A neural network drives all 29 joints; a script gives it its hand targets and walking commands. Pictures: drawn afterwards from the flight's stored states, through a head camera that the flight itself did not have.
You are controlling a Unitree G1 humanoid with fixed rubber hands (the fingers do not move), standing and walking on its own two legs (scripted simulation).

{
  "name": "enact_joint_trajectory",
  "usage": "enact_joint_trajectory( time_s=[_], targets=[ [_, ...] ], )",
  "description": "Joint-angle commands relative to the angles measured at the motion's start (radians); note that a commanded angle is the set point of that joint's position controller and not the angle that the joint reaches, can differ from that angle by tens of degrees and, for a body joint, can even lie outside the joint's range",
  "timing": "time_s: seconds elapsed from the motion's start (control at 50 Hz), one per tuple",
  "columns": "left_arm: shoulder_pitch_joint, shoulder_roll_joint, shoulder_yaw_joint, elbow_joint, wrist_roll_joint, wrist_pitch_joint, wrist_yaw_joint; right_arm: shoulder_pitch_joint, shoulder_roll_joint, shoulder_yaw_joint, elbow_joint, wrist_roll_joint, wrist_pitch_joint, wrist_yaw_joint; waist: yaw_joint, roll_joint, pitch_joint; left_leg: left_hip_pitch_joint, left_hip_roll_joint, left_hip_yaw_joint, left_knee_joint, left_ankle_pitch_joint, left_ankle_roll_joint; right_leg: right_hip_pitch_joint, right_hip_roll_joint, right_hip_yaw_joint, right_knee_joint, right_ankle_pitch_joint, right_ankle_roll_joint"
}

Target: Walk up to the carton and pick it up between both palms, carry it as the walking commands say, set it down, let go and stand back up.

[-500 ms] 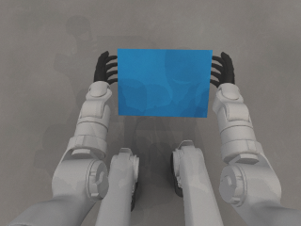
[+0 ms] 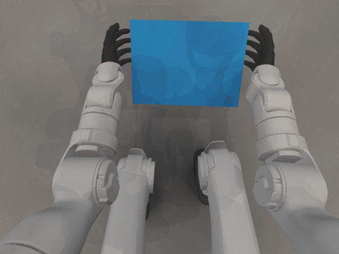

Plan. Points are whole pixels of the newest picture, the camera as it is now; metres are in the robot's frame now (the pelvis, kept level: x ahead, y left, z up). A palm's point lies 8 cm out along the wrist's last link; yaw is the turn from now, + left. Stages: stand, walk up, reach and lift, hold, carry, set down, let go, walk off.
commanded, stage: set down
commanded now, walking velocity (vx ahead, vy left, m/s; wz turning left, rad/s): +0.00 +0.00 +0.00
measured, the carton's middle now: (185, 64) +0.52 -0.06 -0.21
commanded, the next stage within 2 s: none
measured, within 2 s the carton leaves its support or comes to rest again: neither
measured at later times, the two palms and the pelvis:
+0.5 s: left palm (123, 67) +0.52 +0.10 -0.21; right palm (247, 70) +0.49 -0.22 -0.20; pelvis -0.01 +0.01 -0.05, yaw +0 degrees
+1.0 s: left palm (124, 67) +0.53 +0.10 -0.23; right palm (245, 71) +0.49 -0.23 -0.23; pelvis -0.01 +0.00 -0.08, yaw +0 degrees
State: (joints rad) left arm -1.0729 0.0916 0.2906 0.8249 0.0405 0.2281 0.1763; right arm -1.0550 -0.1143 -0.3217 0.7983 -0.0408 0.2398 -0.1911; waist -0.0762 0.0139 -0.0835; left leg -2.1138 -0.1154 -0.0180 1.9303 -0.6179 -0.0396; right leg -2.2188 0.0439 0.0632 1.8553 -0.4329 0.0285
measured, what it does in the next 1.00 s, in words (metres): lowers itself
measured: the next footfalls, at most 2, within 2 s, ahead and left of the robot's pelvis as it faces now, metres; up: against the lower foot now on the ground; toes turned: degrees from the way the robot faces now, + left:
none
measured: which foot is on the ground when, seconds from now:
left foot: down 0.00-1.00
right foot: down 0.00-1.00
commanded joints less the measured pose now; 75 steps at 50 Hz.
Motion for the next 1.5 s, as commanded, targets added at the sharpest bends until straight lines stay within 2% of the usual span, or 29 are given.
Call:
enact_joint_trajectory(
  time_s=[0.0,0.06,0.14,0.24,0.28,0.32,0.34,0.36,0.54,0.56,0.64,0.68,0.74,0.8,0.92,0.96,0.98,1.0,1.04,1.06,1.12,1.22,1.24,1.28,1.36,1.4,1.44,1.46,1.48],
  targets=[
    [-0.740,-0.901,-0.457,-0.168,-0.115,-0.060,-0.271,-0.676,0.845,0.440,-0.168,0.104,-0.043,0.336,-0.017,-0.010,-1.208,0.352,-0.083,0.094,-0.148,0.269,0.020,0.922,0.069,-0.102,-0.070,0.312,0.002],
    [-0.688,-0.934,-0.442,-0.111,-0.103,-0.056,-0.275,-0.702,0.839,0.435,-0.179,0.114,-0.051,0.343,0.000,0.022,-1.152,0.323,-0.084,0.093,-0.140,0.277,0.025,0.848,0.070,-0.116,-0.045,0.315,0.005],
    [-0.790,-0.909,-0.460,-0.144,-0.146,-0.065,-0.275,-0.725,0.810,0.426,-0.142,0.106,-0.045,0.335,-0.063,-0.009,-1.159,0.293,-0.079,0.084,-0.104,0.223,0.026,0.869,0.061,-0.120,-0.012,0.288,-0.003],
    [-0.764,-0.892,-0.440,-0.093,-0.135,-0.071,-0.271,-0.766,0.754,0.420,-0.151,0.127,-0.067,0.341,-0.026,0.028,-1.095,0.306,-0.076,0.093,-0.070,0.274,0.027,0.794,0.061,-0.120,0.018,0.310,0.002],
    [-0.803,-0.898,-0.454,-0.144,-0.155,-0.087,-0.264,-0.775,0.791,0.450,-0.180,0.144,-0.073,0.341,-0.033,-0.031,-1.163,0.310,-0.081,0.093,-0.043,0.308,0.028,0.840,0.065,-0.122,0.037,0.350,0.007],
    [-0.811,-0.881,-0.463,-0.116,-0.159,-0.077,-0.267,-0.797,0.731,0.435,-0.172,0.144,-0.077,0.337,-0.056,-0.002,-1.141,0.325,-0.067,0.076,-0.031,0.328,0.026,0.830,0.055,-0.123,0.059,0.371,0.005],
    [-0.815,-0.889,-0.474,-0.109,-0.165,-0.079,-0.263,-0.794,0.735,0.419,-0.150,0.141,-0.080,0.341,-0.018,0.070,-1.155,0.357,-0.081,0.096,-0.034,0.326,0.013,0.802,0.054,-0.120,0.066,0.347,-0.009],
    [-0.854,-0.881,-0.514,-0.151,-0.198,-0.089,-0.258,-0.825,0.694,0.449,-0.199,0.150,-0.090,0.332,-0.065,0.026,-1.220,0.390,-0.068,0.084,-0.002,0.345,0.015,0.856,0.052,-0.122,0.081,0.380,-0.006],
    [-0.926,-0.813,-0.497,-0.141,-0.209,-0.116,-0.240,-0.884,0.692,0.467,-0.132,0.208,-0.105,0.337,-0.033,0.025,-1.186,0.404,-0.060,0.089,0.064,0.382,0.023,0.807,0.053,-0.115,0.148,0.403,0.002],
    [-0.958,-0.794,-0.498,-0.161,-0.217,-0.118,-0.243,-0.900,0.709,0.473,-0.118,0.208,-0.100,0.339,-0.043,-0.026,-1.167,0.396,-0.060,0.072,0.059,0.368,0.029,0.799,0.049,-0.135,0.161,0.388,0.009],
    [-0.896,-0.785,-0.490,-0.068,-0.172,-0.085,-0.254,-0.892,0.712,0.455,-0.059,0.224,-0.085,0.354,-0.015,0.047,-1.115,0.422,-0.033,0.071,0.052,0.300,0.021,0.749,0.039,-0.130,0.165,0.326,-0.003],
    [-0.903,-0.831,-0.482,-0.032,-0.177,-0.086,-0.271,-0.932,0.680,0.447,-0.078,0.219,-0.097,0.354,-0.055,0.063,-1.091,0.405,-0.034,0.074,0.068,0.314,0.025,0.735,0.043,-0.136,0.167,0.337,-0.007],
    [-0.877,-0.862,-0.485,-0.023,-0.177,-0.087,-0.276,-0.925,0.700,0.420,-0.046,0.223,-0.106,0.359,-0.031,0.125,-1.059,0.420,-0.041,0.077,0.074,0.361,0.023,0.717,0.040,-0.128,0.174,0.364,-0.012],
    [-0.949,-0.855,-0.483,-0.063,-0.209,-0.099,-0.288,-0.900,0.713,0.391,-0.014,0.197,-0.099,0.360,-0.098,0.060,-0.940,0.260,-0.047,0.076,0.077,0.303,0.025,0.713,0.037,-0.116,0.164,0.356,-0.019],
    [-0.898,-0.803,-0.418,0.020,-0.160,-0.110,-0.282,-0.946,0.657,0.374,-0.011,0.194,-0.123,0.355,-0.045,0.088,-0.854,0.227,-0.047,0.074,0.078,0.263,0.031,0.654,0.033,-0.106,0.174,0.294,-0.014],
    [-0.888,-0.813,-0.423,0.054,-0.167,-0.108,-0.285,-0.918,0.635,0.352,0.012,0.176,-0.125,0.354,-0.098,0.068,-0.857,0.239,-0.052,0.070,0.085,0.249,0.028,0.663,0.035,-0.117,0.176,0.290,-0.016],
    [-0.862,-0.798,-0.409,0.069,-0.140,-0.105,-0.284,-0.939,0.668,0.365,-0.002,0.197,-0.129,0.361,-0.040,0.101,-0.819,0.221,-0.045,0.076,0.069,0.253,0.029,0.621,0.033,-0.110,0.169,0.294,-0.013],
    [-0.853,-0.806,-0.391,0.084,-0.147,-0.103,-0.284,-0.934,0.656,0.363,0.002,0.186,-0.124,0.367,-0.060,0.054,-0.795,0.212,-0.047,0.060,0.060,0.250,0.036,0.610,0.030,-0.120,0.175,0.291,-0.009],
    [-0.848,-0.796,-0.379,0.072,-0.124,-0.107,-0.282,-0.915,0.654,0.346,0.039,0.186,-0.123,0.372,-0.046,0.089,-0.799,0.229,-0.052,0.075,0.080,0.265,0.030,0.605,0.038,-0.105,0.174,0.285,-0.017],
    [-0.842,-0.778,-0.376,0.105,-0.126,-0.099,-0.289,-0.890,0.645,0.323,0.048,0.166,-0.118,0.369,-0.079,0.074,-0.781,0.234,-0.042,0.056,0.069,0.220,0.036,0.596,0.032,-0.117,0.169,0.251,-0.009],
    [-0.807,-0.774,-0.338,0.136,-0.093,-0.088,-0.290,-0.910,0.593,0.309,0.061,0.160,-0.124,0.380,-0.034,0.126,-0.691,0.205,-0.050,0.065,0.061,0.219,0.026,0.542,0.036,-0.097,0.165,0.227,-0.022],
    [-0.783,-0.800,-0.350,0.113,-0.094,-0.093,-0.296,-0.843,0.614,0.278,0.073,0.132,-0.120,0.390,-0.080,0.101,-0.695,0.221,-0.043,0.042,0.062,0.264,0.035,0.505,0.026,-0.113,0.190,0.255,-0.016],
    [-0.788,-0.771,-0.334,0.108,-0.079,-0.098,-0.296,-0.841,0.608,0.289,0.098,0.130,-0.118,0.394,-0.065,0.056,-0.682,0.184,-0.054,0.047,0.054,0.245,0.035,0.521,0.032,-0.122,0.184,0.253,-0.012],
    [-0.754,-0.797,-0.340,0.121,-0.070,-0.087,-0.294,-0.845,0.621,0.287,0.081,0.146,-0.124,0.395,-0.052,0.120,-0.673,0.168,-0.047,0.048,0.066,0.257,0.030,0.500,0.034,-0.099,0.191,0.264,-0.022],
    [-0.746,-0.780,-0.326,0.131,-0.060,-0.090,-0.298,-0.779,0.608,0.250,0.139,0.104,-0.110,0.399,-0.065,0.092,-0.641,0.179,-0.054,0.049,0.061,0.249,0.030,0.492,0.032,-0.108,0.190,0.247,-0.024],
    [-0.727,-0.756,-0.301,0.118,-0.025,-0.087,-0.302,-0.804,0.620,0.246,0.118,0.112,-0.111,0.411,-0.038,0.085,-0.607,0.149,-0.047,0.042,0.043,0.259,0.036,0.468,0.034,-0.110,0.187,0.261,-0.018],
    [-0.712,-0.754,-0.294,0.122,-0.035,-0.092,-0.305,-0.768,0.622,0.265,0.130,0.101,-0.106,0.408,-0.052,0.042,-0.601,0.106,-0.052,0.055,0.074,0.245,0.036,0.503,0.036,-0.099,0.191,0.262,-0.016],
    [-0.703,-0.758,-0.289,0.145,-0.025,-0.081,-0.305,-0.765,0.586,0.224,0.130,0.081,-0.108,0.407,-0.068,0.098,-0.572,0.120,-0.044,0.048,0.064,0.267,0.033,0.449,0.031,-0.106,0.186,0.269,-0.018],
    [-0.686,-0.764,-0.282,0.156,-0.005,-0.076,-0.305,-0.762,0.606,0.245,0.128,0.101,-0.110,0.408,-0.020,0.117,-0.564,0.128,-0.044,0.053,0.056,0.265,0.029,0.457,0.037,-0.095,0.178,0.265,-0.020]
  ],
)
